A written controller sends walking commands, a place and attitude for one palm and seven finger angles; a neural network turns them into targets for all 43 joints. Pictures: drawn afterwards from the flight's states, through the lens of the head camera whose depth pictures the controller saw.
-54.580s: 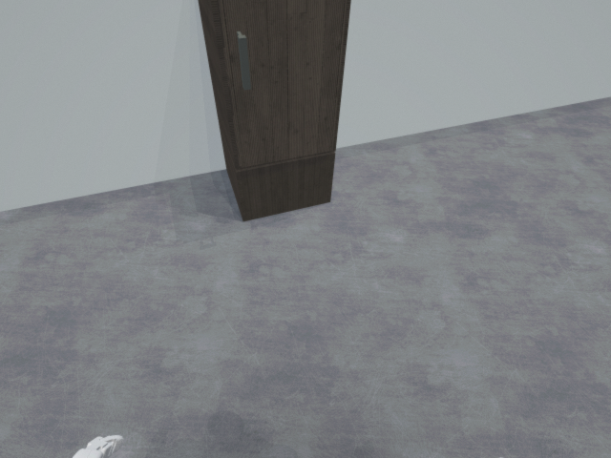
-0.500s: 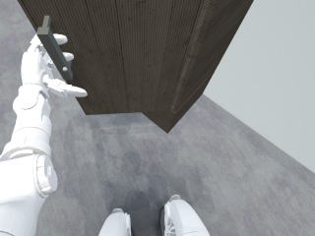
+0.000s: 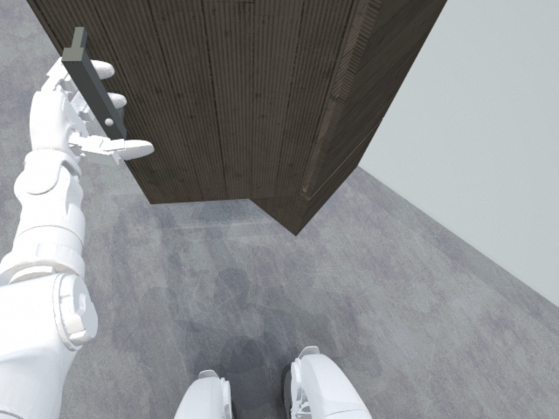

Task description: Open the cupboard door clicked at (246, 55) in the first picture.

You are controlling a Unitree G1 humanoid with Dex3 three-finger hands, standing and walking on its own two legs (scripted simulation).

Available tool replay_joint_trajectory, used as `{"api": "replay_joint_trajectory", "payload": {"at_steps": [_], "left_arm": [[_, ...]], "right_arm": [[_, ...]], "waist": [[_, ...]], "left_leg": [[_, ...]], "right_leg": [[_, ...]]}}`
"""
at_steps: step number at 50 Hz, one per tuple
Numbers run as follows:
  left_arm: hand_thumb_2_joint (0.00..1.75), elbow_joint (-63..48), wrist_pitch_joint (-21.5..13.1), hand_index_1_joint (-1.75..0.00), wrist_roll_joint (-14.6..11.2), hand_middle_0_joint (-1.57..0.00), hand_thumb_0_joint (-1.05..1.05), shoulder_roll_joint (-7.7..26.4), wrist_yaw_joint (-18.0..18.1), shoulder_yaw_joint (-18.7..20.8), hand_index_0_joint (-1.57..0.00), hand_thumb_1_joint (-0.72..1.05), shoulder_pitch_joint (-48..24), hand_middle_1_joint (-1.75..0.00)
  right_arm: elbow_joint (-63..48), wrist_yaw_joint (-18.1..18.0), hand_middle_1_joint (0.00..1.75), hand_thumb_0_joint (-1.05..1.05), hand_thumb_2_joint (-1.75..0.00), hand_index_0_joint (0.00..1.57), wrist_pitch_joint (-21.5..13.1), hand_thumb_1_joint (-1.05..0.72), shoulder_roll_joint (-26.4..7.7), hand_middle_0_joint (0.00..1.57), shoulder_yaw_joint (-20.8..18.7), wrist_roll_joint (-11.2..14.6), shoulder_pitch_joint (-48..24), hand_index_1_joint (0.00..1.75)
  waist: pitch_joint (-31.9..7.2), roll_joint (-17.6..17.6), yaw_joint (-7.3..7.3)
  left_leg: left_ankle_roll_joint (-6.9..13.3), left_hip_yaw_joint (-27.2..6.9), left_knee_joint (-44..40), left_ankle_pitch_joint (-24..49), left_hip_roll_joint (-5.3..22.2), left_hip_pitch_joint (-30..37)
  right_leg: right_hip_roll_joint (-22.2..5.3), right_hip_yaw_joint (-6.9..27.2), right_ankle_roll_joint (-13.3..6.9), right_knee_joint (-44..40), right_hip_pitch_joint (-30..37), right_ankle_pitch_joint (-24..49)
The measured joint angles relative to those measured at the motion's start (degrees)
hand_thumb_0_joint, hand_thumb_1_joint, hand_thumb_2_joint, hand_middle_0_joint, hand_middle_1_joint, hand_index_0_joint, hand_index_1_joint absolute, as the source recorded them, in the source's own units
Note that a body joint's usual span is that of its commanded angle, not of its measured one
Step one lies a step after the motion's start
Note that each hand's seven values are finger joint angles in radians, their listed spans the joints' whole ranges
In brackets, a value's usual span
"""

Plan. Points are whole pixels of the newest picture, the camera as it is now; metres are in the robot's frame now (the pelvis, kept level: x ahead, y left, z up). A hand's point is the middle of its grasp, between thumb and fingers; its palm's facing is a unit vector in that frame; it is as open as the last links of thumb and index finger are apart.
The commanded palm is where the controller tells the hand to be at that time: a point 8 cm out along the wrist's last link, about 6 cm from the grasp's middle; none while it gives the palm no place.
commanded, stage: close the thumb around the handle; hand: left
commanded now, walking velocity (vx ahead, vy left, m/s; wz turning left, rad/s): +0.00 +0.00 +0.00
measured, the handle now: (101, 90) +0.57 +0.21 +0.06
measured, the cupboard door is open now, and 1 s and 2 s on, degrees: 46 58 90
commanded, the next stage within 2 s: pull the door open along its arc in 0.46 s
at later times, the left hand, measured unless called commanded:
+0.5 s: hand (112, 120) +0.52 +0.19 +0.06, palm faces -0.02 -1.00 -0.01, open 5.9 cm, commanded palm +0.49 +0.23 +0.06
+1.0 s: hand (122, 169) +0.44 +0.17 +0.06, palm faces -0.04 -1.00 -0.01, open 6.1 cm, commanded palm +0.39 +0.22 +0.06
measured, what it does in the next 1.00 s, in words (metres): stands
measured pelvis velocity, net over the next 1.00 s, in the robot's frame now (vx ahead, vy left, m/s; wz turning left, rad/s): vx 0.02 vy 0.01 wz -0.02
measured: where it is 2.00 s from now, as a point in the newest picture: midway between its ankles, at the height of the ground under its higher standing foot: outside the picture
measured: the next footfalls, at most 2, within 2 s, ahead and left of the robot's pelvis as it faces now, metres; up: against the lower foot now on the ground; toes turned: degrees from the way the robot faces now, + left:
none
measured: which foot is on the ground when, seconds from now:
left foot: down 0.00-1.00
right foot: down 0.00-1.00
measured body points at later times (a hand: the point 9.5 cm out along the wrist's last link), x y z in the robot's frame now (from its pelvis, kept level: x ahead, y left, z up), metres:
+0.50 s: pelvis +0.00 +0.01 +0.00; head +0.15 +0.03 +0.42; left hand +0.51 +0.24 +0.06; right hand +0.01 -0.25 -0.11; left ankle -0.02 +0.10 -0.66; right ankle +0.05 -0.10 -0.66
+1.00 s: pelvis +0.02 +0.01 +0.02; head +0.13 +0.02 +0.46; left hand +0.44 +0.22 +0.06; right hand +0.06 -0.25 -0.09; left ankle -0.02 +0.10 -0.66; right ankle +0.05 -0.10 -0.66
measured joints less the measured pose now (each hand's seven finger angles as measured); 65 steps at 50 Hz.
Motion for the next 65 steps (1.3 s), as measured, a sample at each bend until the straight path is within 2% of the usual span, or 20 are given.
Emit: {"api": "replay_joint_trajectory", "payload": {"at_steps": [17,24,28,36,43,50,52,56,60,65], "left_arm": [[0.78,-0.04,-0.06,-1.32,0.64,-0.37,0.01,-0.07,0.23,0.15,-0.39,0.61,-0.13,-1.31],[0.82,0.43,-0.06,-1.33,0.88,-0.35,0.00,-0.60,-0.33,0.32,-0.38,0.68,-1.04,-1.32],[0.83,-0.56,0.33,-1.33,1.20,-0.34,0.00,-0.72,0.59,0.52,-0.37,0.69,-0.49,-1.33],[0.83,-2.91,0.58,-1.34,0.24,-0.33,0.01,-2.30,2.71,-0.10,-0.34,0.71,2.22,-1.32],[0.78,-11.29,0.61,-1.35,-1.97,-0.32,0.01,-6.00,3.07,-1.72,-0.34,0.72,11.74,-1.32],[0.74,-24.24,0.50,-1.34,-4.26,-0.32,0.01,-12.08,2.99,-6.88,-0.33,0.70,25.57,-1.32],[0.75,-28.29,0.76,-1.33,-4.07,-0.33,0.01,-14.87,6.15,-8.75,-0.34,0.69,29.04,-1.32],[0.76,-34.39,0.20,-1.29,-2.79,-0.33,0.02,-21.76,16.87,-12.13,-0.35,0.68,33.80,-1.32],[0.78,-37.72,0.09,-1.28,0.73,-0.33,0.02,-26.91,27.43,-15.43,-0.36,0.68,35.97,-1.32],[0.80,-39.98,0.93,-1.28,5.79,-0.33,0.01,-31.29,39.52,-19.63,-0.35,0.69,37.69,-1.30]], "right_arm": [[-0.09,0.10,0.30,0.01,-0.90,0.20,0.22,-0.90,0.54,0.20,0.25,-0.30,-0.28,0.30],[-0.06,0.00,0.30,0.01,-0.90,0.20,0.53,-0.90,0.49,0.20,0.46,-0.34,-0.26,0.30],[-0.52,0.12,0.30,0.01,-0.90,0.20,0.65,-0.90,0.59,0.20,0.25,-0.49,-0.04,0.30],[-0.22,0.90,0.30,0.01,-0.90,0.20,1.15,-0.90,1.01,0.20,-0.09,-0.51,0.58,0.30],[-1.10,1.51,0.30,0.01,-0.90,0.20,1.77,-0.90,1.25,0.20,-0.80,0.29,1.34,0.30],[-2.60,2.04,0.30,0.01,-0.90,0.20,1.31,-0.90,1.38,0.20,-1.67,1.23,0.31,0.30],[-2.91,2.13,0.30,0.01,-0.90,0.20,0.76,-0.90,1.51,0.20,-2.19,1.10,-0.68,0.30],[-3.16,2.70,0.30,0.01,-0.90,0.20,-0.56,-0.90,1.94,0.20,-2.80,0.33,-3.85,0.30],[-3.33,2.99,0.30,0.01,-0.90,0.20,-1.37,-0.90,2.93,0.20,-2.97,-1.13,-7.12,0.29],[-3.02,3.17,0.30,0.01,-0.90,0.20,-1.70,-0.90,4.50,0.20,-2.74,-2.67,-10.10,0.29]], "waist": [[-0.19,-0.07,-0.18],[-0.15,0.06,-0.46],[-0.29,0.25,-0.68],[-0.64,0.41,-0.26],[-1.46,0.46,1.03],[-2.46,0.19,3.45],[-2.70,0.17,4.43],[-2.65,0.03,5.95],[-2.53,-0.23,7.27],[-2.62,-0.35,8.59]], "left_leg": [[0.52,0.11,0.78,-0.72,-0.17,-0.69],[0.73,0.08,1.08,-0.96,-0.22,-0.93],[0.76,0.28,1.03,-0.98,-0.19,-0.99],[0.72,0.64,0.07,-0.89,0.00,0.31],[0.66,1.38,-2.77,-0.47,0.16,4.14],[0.62,1.85,-6.27,0.28,-0.21,9.11],[0.54,1.90,-6.73,0.35,-0.24,10.05],[0.38,1.84,-6.82,0.43,-0.66,11.00],[0.11,1.44,-6.04,0.37,-1.07,11.04],[-0.45,0.78,-5.24,0.38,-1.41,10.90]], "right_leg": [[-0.13,0.18,0.57,0.44,-0.55,-0.48],[-0.16,0.17,0.79,0.50,-0.67,-0.59],[-0.11,0.38,0.88,0.46,-0.80,-0.54],[0.16,0.77,0.91,-0.37,0.28,-0.36],[0.53,1.56,0.87,-2.58,3.56,-0.03],[0.36,2.13,0.89,-4.98,8.01,0.15],[0.35,2.19,0.88,-5.29,8.87,0.13],[-0.07,2.16,0.82,-4.76,9.64,-0.20],[-0.56,1.79,0.50,-3.36,9.61,-0.83],[-1.01,1.15,-0.08,-1.88,9.42,-1.50]]}}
